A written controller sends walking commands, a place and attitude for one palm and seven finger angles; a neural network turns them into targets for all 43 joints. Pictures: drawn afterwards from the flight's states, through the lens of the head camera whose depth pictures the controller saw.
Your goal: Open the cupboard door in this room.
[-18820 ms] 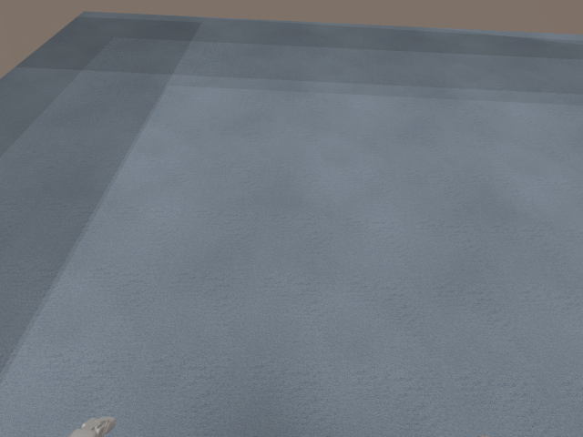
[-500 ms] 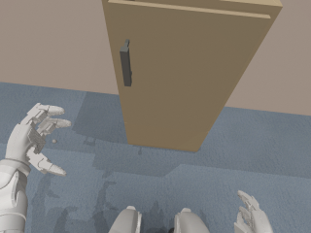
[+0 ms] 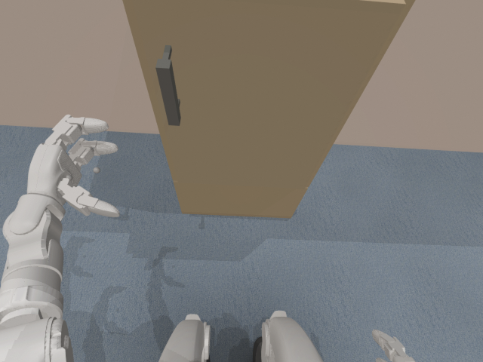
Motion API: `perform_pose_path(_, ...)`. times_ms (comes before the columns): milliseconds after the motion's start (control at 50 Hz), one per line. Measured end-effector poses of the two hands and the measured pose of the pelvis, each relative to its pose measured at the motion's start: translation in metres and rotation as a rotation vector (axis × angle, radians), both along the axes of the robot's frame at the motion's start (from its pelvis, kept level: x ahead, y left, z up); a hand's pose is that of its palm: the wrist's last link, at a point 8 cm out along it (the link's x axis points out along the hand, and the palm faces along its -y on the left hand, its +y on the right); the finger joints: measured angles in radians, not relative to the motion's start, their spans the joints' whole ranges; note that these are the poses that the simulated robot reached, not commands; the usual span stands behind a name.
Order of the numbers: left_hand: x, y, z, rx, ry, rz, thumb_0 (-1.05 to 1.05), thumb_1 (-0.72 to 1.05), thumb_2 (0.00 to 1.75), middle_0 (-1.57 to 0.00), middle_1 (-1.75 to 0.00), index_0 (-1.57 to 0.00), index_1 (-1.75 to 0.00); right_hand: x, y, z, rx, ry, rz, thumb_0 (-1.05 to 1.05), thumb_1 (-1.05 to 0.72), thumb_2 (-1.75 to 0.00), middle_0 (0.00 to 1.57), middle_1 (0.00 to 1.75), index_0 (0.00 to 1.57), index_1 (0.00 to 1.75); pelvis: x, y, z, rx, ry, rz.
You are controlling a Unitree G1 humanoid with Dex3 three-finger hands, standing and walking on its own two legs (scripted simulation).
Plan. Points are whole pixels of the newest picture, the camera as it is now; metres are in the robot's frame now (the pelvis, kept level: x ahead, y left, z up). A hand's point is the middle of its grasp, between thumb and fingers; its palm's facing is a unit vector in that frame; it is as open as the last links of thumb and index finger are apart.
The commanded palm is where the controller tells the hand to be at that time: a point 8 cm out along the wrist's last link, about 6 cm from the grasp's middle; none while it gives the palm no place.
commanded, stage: move the hooked fingers beside the handle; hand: left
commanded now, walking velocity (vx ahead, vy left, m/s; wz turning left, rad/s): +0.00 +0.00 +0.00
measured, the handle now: (171, 87) +0.58 +0.14 +0.05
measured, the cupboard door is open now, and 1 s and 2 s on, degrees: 0 0 0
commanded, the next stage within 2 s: slide the fingers in behind the handle in 1.72 s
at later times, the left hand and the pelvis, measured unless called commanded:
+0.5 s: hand (120, 133) +0.47 +0.22 +0.05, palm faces -0.03 -1.00 -0.02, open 14.0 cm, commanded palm +0.46 +0.26 +0.05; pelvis +0.00 +0.00 -0.01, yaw +0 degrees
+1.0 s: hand (141, 100) +0.55 +0.20 +0.05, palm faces -0.02 -1.00 -0.01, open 13.8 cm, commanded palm +0.53 +0.23 +0.04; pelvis +0.00 +0.00 -0.02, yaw -2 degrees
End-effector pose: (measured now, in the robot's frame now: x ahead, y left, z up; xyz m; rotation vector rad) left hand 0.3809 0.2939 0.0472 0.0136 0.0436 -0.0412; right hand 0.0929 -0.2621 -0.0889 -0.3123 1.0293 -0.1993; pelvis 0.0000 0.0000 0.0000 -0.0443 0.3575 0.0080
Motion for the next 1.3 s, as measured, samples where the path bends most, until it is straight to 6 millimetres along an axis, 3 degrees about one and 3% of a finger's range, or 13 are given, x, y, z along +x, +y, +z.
perform_pose_path(460, 0.066, -0.02, 0.003, 0.003, -0.018, 0.009, -0.01, -0.5, 0.3, -0.3, -1.2, -0.3, -1.2, -0.036, 0.002, -0.012, 0.003, 0.157, -0.056, 0.01, -0.9, -0.9, 0.21, 0.3, 0.21, 0.3, 0.001, 0.003, -0.006, -0.008, 0.042, -0.004)
perform_pose_path(940, 0.143, -0.046, 0.005, 0.002, -0.021, 0.01, -0.01, -0.5, 0.3, -0.3, -1.2, -0.3, -1.2, -0.106, 0.002, -0.018, -0.011, 0.365, -0.146, 0.0, -0.9, -0.9, 0.2, 0.3, 0.21, 0.3, -0.003, 0.003, -0.02, -0.026, 0.124, -0.014)
perform_pose_path(1120, 0.149, -0.045, -0.003, 0.007, 0.002, 0.016, -0.01, -0.5, 0.3, -0.3, -1.2, -0.32, -1.22, -0.121, 0.011, -0.018, 0.014, 0.429, -0.165, 0.0, -0.9, -0.9, 0.2, 0.3, 0.21, 0.3, -0.001, 0.005, -0.02, -0.028, 0.14, -0.022)
perform_pose_path(1300, 0.149, -0.046, -0.006, 0.013, 0.007, 0.024, -0.01, -0.5, 0.3, -0.3, -1.2, -0.3, -1.21, -0.111, 0.014, -0.016, 0.017, 0.416, -0.156, 0.0, -0.9, -0.9, 0.21, 0.3, 0.21, 0.3, 0.003, 0.007, -0.017, -0.032, 0.138, -0.017)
